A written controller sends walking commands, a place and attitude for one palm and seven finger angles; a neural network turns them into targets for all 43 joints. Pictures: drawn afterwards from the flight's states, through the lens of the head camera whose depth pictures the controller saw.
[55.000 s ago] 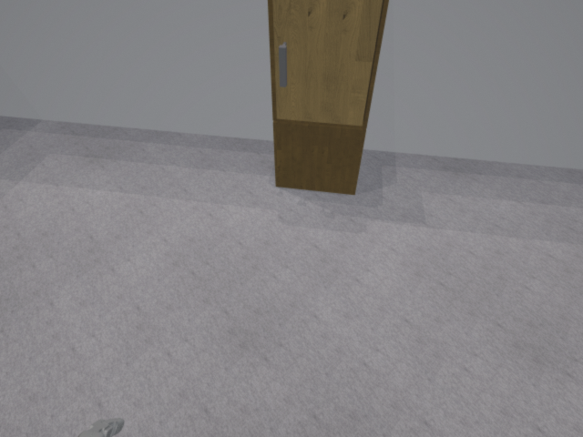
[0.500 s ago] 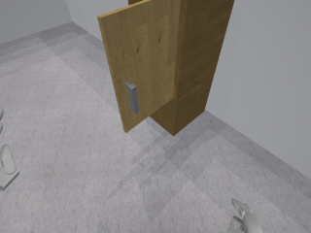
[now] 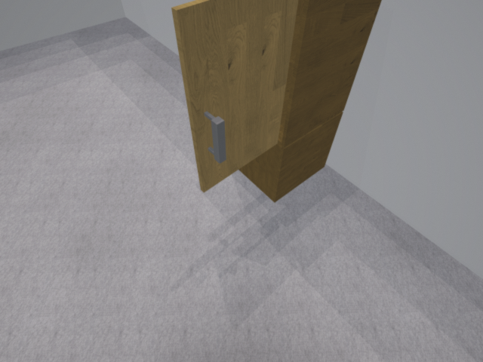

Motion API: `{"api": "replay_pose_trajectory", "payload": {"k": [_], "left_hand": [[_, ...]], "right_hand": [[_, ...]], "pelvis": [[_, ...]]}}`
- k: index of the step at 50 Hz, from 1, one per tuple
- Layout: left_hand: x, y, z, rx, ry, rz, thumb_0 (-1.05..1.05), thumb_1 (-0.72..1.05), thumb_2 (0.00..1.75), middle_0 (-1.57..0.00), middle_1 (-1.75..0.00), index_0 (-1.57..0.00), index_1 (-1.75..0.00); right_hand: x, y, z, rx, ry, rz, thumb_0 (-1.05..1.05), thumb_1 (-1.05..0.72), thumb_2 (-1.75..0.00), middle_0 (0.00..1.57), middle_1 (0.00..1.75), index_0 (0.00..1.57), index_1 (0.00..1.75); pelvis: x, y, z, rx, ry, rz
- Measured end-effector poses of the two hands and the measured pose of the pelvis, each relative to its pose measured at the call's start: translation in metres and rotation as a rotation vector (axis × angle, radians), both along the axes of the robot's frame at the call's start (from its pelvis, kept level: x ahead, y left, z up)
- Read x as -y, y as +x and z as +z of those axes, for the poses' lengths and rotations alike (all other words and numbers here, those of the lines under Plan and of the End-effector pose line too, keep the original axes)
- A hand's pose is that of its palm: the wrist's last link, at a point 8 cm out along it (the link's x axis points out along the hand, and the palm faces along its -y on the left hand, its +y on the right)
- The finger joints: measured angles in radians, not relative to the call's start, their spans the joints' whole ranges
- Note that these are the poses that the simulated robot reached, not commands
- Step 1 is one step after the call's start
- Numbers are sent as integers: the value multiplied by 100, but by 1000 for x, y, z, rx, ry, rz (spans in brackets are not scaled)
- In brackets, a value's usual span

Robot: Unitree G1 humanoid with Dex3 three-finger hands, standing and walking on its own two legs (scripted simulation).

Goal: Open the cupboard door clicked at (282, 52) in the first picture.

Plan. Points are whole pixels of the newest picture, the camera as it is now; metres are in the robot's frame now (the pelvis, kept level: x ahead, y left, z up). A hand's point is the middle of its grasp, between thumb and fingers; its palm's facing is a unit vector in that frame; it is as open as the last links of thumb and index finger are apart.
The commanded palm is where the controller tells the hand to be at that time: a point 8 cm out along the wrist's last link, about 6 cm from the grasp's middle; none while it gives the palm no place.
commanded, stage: let the arm hang, fingers relaxed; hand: left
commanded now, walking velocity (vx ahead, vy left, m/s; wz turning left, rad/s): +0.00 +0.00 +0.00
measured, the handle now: (214, 137) +0.69 +0.12 -0.10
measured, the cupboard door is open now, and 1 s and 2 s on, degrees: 93 93 93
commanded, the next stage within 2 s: look to check the result in 0.60 s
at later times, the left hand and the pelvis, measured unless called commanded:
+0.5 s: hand out of the picture +0.08 +0.20 -0.16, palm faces -0.01 -0.97 -0.25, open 7.4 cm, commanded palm none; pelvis +0.03 +0.00 +0.01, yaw -1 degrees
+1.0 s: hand out of the picture +0.10 +0.22 -0.15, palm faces -0.01 -0.95 -0.32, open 7.4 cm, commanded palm none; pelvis +0.05 -0.01 +0.01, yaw -1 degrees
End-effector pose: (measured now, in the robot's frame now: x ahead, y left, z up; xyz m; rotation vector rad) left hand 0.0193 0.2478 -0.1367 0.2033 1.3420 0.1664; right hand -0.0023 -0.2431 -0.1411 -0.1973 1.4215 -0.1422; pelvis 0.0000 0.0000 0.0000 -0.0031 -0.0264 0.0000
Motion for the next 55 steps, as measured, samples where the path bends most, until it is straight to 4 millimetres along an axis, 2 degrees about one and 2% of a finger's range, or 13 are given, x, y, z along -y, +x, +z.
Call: {"api": "replay_pose_trajectory", "payload": {"k": [3,7,15,24,30,41,55], "left_hand": [[-11,-11,7,-41,35,9,0,94,90,-21,-30,-20,-30],[-21,-13,13,-59,69,17,0,92,90,-21,-30,-20,-30],[-19,13,14,-21,66,3,1,91,90,-20,-30,-20,-29],[-2,52,9,45,12,-25,1,90,90,-20,-30,-20,-30],[3,68,9,67,3,-31,1,90,90,-21,-30,-20,-30],[-9,71,15,40,48,-20,1,90,90,-21,-30,-20,-30],[-12,81,19,29,80,-20,1,90,90,-21,-30,-20,-30]], "right_hand": [[-6,-5,-5,-9,24,-16,1,-91,-90,20,30,20,30],[-13,-7,-10,-13,48,-27,1,-91,-90,20,30,20,30],[-16,3,-11,-7,51,-33,0,-91,-90,20,30,20,30],[-4,31,-3,34,10,-25,0,-91,-90,20,30,20,30],[4,54,1,73,-10,-12,0,-91,-90,20,30,20,30],[14,84,2,98,-15,9,0,-91,-90,20,30,20,30],[31,99,3,95,-32,13,0,-91,-90,20,30,20,30]], "pelvis": [[-2,1,1,2,1,-5],[-3,4,2,4,2,-10],[-5,12,3,2,6,-16],[-5,25,5,1,10,-16],[-3,33,6,2,11,-14],[2,45,7,-6,11,-11],[10,56,7,-9,13,-13]]}}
